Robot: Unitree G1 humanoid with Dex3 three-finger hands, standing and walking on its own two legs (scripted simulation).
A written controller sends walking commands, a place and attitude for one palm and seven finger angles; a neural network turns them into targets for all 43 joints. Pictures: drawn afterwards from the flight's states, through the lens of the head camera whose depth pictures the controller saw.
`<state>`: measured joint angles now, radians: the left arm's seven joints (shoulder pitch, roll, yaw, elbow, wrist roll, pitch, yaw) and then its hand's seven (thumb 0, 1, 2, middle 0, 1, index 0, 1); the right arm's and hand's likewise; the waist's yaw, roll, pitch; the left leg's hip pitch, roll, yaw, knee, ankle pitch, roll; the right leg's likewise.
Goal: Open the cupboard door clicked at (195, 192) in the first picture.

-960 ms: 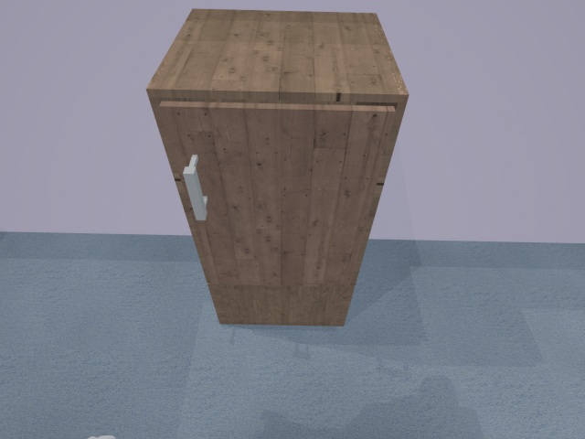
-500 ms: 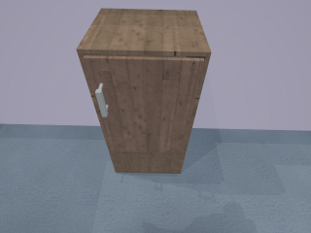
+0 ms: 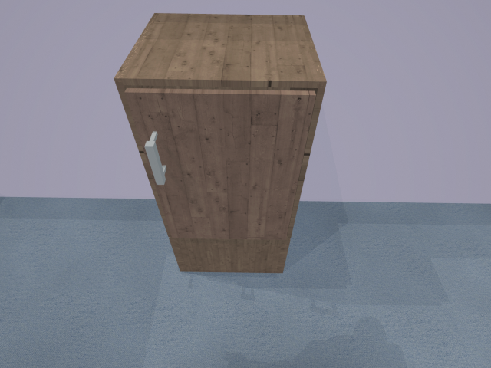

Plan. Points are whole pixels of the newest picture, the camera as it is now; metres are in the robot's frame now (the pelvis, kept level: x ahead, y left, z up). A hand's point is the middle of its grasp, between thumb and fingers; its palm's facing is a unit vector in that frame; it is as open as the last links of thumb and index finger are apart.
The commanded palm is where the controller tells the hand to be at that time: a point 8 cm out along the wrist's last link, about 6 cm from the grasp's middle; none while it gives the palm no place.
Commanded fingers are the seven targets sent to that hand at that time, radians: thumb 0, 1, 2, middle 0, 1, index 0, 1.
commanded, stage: look at it before walking up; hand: left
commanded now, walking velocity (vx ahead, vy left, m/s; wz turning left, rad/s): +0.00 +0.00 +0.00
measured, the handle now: (157, 158) +0.59 +0.26 -0.04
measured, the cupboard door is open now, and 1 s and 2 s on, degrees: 0 0 0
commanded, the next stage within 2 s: shuffle to correct the standing spot in 0.48 s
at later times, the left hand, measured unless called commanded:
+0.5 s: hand out of the picture +0.07 +0.23 -0.16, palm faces -0.02 -0.95 -0.31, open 7.4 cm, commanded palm none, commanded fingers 0.00 0.90 0.90 -0.20 -0.30 -0.20 -0.30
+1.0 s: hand out of the picture +0.03 +0.22 -0.19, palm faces +0.01 -0.98 -0.21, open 7.4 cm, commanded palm none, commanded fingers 0.00 0.90 0.90 -0.20 -0.30 -0.20 -0.30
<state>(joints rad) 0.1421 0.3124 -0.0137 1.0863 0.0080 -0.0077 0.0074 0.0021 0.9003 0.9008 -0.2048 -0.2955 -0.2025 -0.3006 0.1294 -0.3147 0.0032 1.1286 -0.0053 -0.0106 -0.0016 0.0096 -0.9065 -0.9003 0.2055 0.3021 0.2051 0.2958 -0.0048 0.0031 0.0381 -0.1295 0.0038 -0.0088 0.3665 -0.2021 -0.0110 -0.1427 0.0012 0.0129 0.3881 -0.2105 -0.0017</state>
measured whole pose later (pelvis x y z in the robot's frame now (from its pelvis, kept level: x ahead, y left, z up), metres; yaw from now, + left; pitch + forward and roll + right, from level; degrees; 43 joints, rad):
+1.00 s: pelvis +0.05 +0.03 -0.01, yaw -1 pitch -2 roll +1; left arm 0.30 0.21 0.01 1.11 0.01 0.03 0.03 0.00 0.90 0.90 -0.20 -0.30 -0.20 -0.30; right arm 0.33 -0.18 0.01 1.12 -0.01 -0.03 -0.03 0.01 -0.91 -0.90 0.20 0.30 0.20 0.30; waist 0.01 -0.04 0.04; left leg -0.11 -0.04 0.04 0.48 -0.34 0.05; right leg -0.20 -0.04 0.01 0.62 -0.41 0.01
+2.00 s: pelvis -0.01 +0.01 -0.01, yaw +0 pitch -2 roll +0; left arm 0.37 0.14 -0.01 1.09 0.01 0.00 0.03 0.00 0.90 0.90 -0.20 -0.29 -0.20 -0.30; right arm 0.40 -0.14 0.00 1.10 -0.01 0.00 -0.02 0.01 -0.91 -0.90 0.20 0.30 0.20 0.30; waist 0.00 -0.01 0.00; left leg -0.21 -0.01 0.01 0.48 -0.25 0.01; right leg -0.27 0.00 -0.05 0.48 -0.17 -0.03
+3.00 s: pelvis +0.04 +0.04 -0.01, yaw -2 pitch -2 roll +0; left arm 0.37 0.13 0.03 1.09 0.02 0.00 0.02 0.00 0.91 0.90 -0.20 -0.29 -0.20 -0.30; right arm 0.43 -0.11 0.01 1.10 -0.02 -0.05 -0.04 0.01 -0.91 -0.90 0.20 0.30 0.20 0.30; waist -0.01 -0.03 0.02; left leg -0.12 -0.03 0.05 0.49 -0.34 0.06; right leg -0.33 -0.02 -0.05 0.73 -0.42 -0.04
